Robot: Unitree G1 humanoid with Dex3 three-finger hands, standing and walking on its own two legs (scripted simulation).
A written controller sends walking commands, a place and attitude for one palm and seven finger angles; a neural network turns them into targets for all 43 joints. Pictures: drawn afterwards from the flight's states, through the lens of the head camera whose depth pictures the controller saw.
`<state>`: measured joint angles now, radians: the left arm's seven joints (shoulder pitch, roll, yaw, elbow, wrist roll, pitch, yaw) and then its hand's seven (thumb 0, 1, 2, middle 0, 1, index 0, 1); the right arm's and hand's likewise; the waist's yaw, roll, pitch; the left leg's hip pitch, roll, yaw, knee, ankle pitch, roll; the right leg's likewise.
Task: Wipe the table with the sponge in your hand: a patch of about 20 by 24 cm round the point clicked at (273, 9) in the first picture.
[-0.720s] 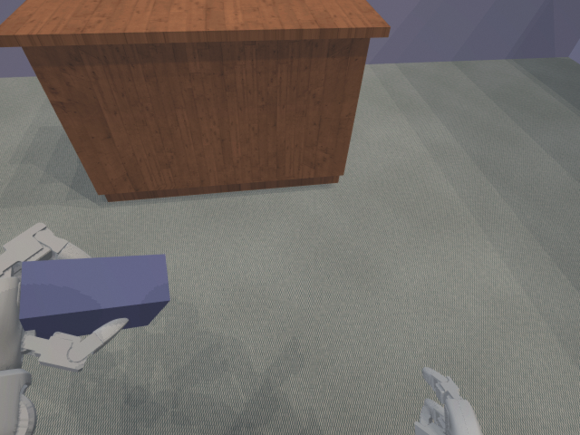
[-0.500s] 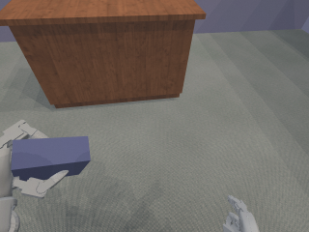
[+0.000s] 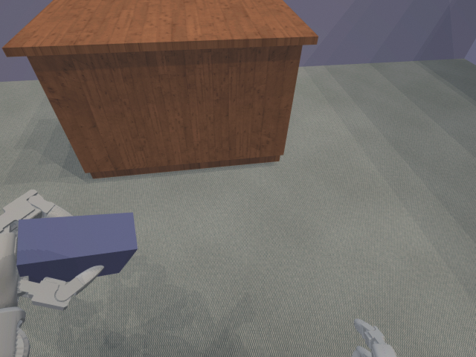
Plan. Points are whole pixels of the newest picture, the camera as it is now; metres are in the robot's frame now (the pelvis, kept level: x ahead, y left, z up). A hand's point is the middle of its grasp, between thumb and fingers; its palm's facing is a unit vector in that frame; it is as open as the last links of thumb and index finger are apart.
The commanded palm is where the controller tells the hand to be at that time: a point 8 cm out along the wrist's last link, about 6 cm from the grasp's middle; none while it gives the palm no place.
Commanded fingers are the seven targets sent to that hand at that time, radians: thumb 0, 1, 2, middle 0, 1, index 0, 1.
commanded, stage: walk to a spot facing it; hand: left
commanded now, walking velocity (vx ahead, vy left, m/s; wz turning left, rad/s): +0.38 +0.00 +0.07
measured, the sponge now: (94, 249) +0.22 +0.21 +0.14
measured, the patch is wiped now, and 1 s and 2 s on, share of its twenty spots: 0.00 0.00 0.00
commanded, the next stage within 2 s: none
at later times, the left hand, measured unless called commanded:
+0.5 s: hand (88, 177) +0.32 +0.25 +0.17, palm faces +0.41 -0.81 -0.41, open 9.3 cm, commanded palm +0.26 +0.28 +0.18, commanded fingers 0.00 0.10 1.30 -1.20 -1.60 -1.20 -1.60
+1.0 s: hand (166, 115) +0.48 +0.16 +0.18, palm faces +0.37 -0.75 -0.55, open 9.3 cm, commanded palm +0.42 +0.22 +0.18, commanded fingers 0.00 0.10 1.30 -1.20 -1.60 -1.20 -1.60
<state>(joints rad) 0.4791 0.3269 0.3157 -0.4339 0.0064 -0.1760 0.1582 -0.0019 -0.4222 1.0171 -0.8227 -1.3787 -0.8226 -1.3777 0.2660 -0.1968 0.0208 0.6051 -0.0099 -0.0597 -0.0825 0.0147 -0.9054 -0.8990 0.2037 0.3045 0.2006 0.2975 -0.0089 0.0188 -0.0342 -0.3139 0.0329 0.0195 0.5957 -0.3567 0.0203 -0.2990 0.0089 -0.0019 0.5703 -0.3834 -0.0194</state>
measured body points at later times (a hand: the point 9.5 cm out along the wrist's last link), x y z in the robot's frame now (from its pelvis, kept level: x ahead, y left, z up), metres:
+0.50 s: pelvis +0.10 +0.00 +0.00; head +0.12 +0.02 +0.45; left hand +0.29 +0.29 +0.19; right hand +0.27 -0.21 -0.08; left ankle +0.07 +0.11 -0.73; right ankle +0.08 -0.12 -0.65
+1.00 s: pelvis +0.28 -0.07 +0.00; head +0.32 -0.09 +0.45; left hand +0.46 +0.20 +0.21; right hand +0.45 -0.32 -0.10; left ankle +0.33 +0.08 -0.64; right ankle +0.26 -0.13 -0.73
